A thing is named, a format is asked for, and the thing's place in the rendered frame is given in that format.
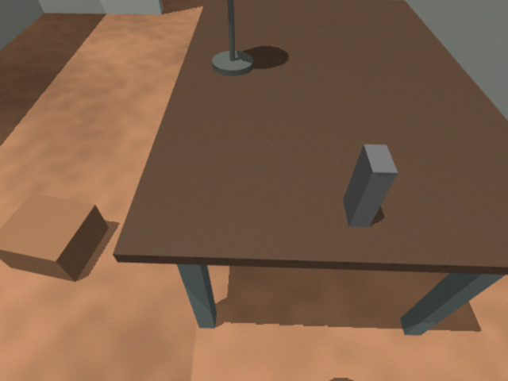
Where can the table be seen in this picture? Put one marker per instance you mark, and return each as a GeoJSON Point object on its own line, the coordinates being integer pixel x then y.
{"type": "Point", "coordinates": [251, 170]}

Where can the desk lamp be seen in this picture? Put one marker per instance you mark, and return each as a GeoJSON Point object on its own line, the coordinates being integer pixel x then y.
{"type": "Point", "coordinates": [232, 63]}

